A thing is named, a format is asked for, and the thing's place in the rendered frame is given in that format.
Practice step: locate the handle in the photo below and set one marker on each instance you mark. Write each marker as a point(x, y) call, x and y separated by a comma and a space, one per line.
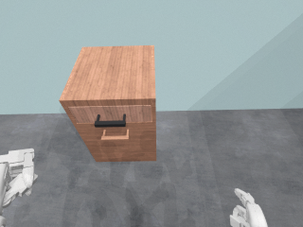
point(115, 138)
point(110, 123)

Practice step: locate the robot left hand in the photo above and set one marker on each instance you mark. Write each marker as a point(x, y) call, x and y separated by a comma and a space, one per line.
point(19, 166)

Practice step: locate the robot right hand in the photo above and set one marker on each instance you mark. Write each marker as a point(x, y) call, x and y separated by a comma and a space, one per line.
point(250, 216)

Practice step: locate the drawer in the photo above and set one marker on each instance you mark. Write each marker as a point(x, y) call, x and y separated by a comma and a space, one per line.
point(134, 113)

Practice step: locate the cabinet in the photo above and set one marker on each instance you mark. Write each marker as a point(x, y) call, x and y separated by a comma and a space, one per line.
point(121, 75)

